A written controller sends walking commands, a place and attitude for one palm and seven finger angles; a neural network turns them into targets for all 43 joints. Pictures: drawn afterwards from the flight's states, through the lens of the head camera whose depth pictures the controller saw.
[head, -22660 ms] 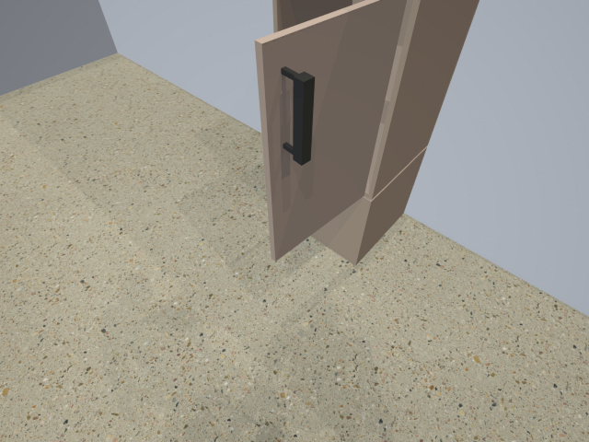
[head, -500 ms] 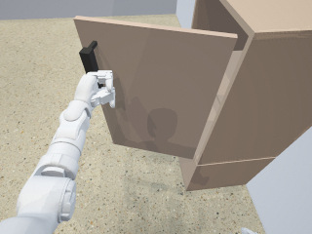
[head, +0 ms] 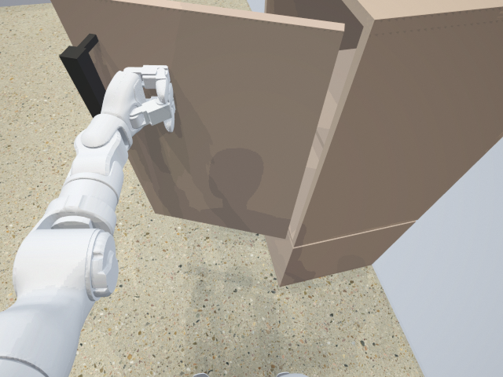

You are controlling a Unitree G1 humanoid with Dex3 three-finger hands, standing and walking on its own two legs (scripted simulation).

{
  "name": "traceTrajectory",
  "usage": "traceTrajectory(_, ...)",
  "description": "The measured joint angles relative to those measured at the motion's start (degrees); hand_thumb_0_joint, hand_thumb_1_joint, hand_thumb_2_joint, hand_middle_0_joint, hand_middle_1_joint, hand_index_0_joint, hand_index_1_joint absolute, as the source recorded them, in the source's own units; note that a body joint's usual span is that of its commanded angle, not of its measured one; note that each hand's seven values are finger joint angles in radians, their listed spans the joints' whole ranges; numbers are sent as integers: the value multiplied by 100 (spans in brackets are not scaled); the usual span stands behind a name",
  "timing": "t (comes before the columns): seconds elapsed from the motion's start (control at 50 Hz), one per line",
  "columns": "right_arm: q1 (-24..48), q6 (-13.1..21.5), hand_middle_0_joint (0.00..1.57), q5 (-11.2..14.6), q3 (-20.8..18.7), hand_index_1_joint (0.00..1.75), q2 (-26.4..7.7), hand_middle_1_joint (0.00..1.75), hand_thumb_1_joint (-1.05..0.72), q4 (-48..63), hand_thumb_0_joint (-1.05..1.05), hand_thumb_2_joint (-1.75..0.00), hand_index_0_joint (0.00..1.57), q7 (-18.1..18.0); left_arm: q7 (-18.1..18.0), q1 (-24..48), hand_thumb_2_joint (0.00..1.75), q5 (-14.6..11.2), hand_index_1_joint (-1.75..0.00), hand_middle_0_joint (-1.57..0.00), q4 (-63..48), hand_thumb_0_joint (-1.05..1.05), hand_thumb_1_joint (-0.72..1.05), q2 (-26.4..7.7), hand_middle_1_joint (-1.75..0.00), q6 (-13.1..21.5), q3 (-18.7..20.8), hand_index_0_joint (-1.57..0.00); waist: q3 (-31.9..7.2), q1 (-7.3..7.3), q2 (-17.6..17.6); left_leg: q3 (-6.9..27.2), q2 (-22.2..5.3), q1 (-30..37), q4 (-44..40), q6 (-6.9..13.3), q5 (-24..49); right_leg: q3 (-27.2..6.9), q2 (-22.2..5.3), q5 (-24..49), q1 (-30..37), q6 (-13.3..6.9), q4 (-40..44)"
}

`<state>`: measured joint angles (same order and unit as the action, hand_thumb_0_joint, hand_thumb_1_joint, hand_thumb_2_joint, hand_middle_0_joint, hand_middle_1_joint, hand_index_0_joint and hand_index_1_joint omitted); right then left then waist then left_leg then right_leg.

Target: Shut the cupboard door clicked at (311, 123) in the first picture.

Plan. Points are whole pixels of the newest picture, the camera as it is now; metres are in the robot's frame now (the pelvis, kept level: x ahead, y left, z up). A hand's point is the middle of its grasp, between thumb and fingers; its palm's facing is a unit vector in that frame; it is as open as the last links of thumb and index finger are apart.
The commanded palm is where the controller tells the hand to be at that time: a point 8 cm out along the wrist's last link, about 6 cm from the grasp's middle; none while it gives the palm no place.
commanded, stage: push the door shut along its arc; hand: left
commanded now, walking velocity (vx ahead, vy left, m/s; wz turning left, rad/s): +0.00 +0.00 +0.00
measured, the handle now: (104, 94) +0.55 +0.18 +0.14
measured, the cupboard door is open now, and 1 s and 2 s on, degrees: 65 50 50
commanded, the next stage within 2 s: pull the fist back off the door in 0.60 s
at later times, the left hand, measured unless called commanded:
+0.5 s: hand (176, 103) +0.50 +0.06 +0.15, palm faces -0.42 -0.90 -0.03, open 3.2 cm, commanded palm +0.55 +0.09 +0.14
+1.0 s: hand (204, 84) +0.55 +0.02 +0.14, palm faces +0.07 -1.00 -0.02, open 3.1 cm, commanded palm +0.52 +0.06 +0.14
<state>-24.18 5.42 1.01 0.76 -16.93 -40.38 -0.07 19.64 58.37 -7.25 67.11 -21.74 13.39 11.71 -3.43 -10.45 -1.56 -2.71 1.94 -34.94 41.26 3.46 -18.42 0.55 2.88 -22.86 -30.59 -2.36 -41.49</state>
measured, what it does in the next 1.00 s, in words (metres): stands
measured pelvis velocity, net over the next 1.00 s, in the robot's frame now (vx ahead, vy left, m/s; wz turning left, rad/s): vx -0.01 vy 0.01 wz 0.01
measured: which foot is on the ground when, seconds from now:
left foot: down 0.00-1.00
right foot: down 0.00-1.00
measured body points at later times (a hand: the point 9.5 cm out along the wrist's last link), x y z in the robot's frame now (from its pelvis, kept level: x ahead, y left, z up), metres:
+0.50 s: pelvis -0.01 +0.00 -0.01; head +0.09 +0.01 +0.43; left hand +0.52 +0.11 +0.15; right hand +0.01 -0.28 -0.12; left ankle +0.02 +0.08 -0.71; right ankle -0.03 -0.09 -0.71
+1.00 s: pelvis -0.01 +0.01 -0.03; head +0.10 +0.02 +0.41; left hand +0.54 +0.07 +0.15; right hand -0.05 -0.23 -0.14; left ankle +0.02 +0.08 -0.71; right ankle -0.03 -0.09 -0.71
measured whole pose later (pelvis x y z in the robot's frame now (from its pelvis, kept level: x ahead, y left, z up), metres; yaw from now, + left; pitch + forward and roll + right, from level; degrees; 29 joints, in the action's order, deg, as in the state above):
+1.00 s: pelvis -0.01 +0.01 -0.03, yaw +0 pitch +21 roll -2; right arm -26.4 7.3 -4.9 0.0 -13.8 -42.7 7.5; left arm -18.7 73.9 4.5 74.7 -11.4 16.3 13.6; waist -7.4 -13.7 -3.2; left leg -1.6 1.7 -50.9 51.3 3.8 -21.1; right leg 2.2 3.0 -25.3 -45.4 -1.9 -49.9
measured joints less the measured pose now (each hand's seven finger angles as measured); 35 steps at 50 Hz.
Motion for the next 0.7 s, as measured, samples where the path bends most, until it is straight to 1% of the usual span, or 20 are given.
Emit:
traceTrajectory(0.14, -69, -59, 20, -1, -25, 30, -18, 30, -91, -77, 1, -90, 20, -43, 280, 195, 92, -60, -150, -129, 48, -3, 82, -80, -150, -141, -192, -130, -13, 30, -1, 113, -23, -143, 104, -37, -37, 113, 32, -21, -72, -42, -8)
traceTrajectory(0.26, 78, 11, 20, -23, -20, 30, -55, 30, -91, -142, 0, -90, 20, -99, 372, 481, 95, -120, -150, -129, 185, -2, 85, -56, -150, -275, -411, -130, -15, 52, 13, 192, 4, -286, 186, -36, -34, 199, 12, -38, -177, -45, -64)
traceTrajectory(0.32, 164, 79, 20, -41, -16, 30, -65, 30, -91, -174, 0, -90, 20, -131, 366, 659, 96, -176, -150, -129, 261, -1, 87, -11, -150, -329, -561, -130, -2, 65, 21, 228, 28, -374, 237, -30, -27, 242, -10, -51, -250, -42, -116)
traceTrajectory(0.5, 328, 283, 20, -82, 25, 30, -47, 30, -91, -320, 0, -90, 20, -203, 329, 1072, 102, -258, -150, -129, 382, 0, 96, 140, -150, -402, -808, -130, -13, 79, 50, 249, 94, -675, 410, 11, -39, 283, -79, -113, -547, -7, -334)
traceTrajectory(0.7, 215, 377, 20, -118, 39, 30, 12, 30, -91, -443, 0, -90, 20, -204, 165, 1422, 106, -196, -150, -129, 504, 0, 102, 200, -150, -457, -845, -130, -41, -18, 9, 203, 121, -983, 585, 70, -87, 251, -114, -163, -860, 45, -519)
